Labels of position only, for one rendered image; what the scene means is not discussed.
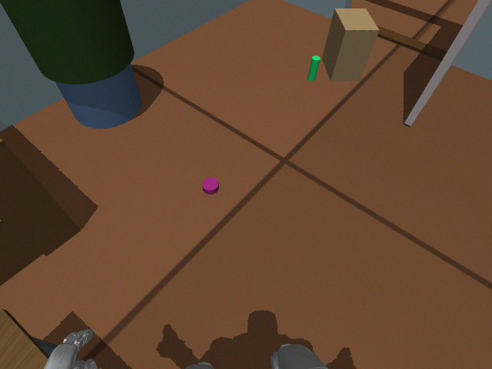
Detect coffee table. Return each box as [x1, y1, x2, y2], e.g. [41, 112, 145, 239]
[0, 309, 58, 369]

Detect left robot hand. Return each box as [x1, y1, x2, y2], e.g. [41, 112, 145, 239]
[44, 330, 101, 369]

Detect potted plant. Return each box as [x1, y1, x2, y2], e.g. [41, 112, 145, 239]
[0, 0, 142, 129]

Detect sofa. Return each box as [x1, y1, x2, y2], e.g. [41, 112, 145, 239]
[0, 138, 81, 286]

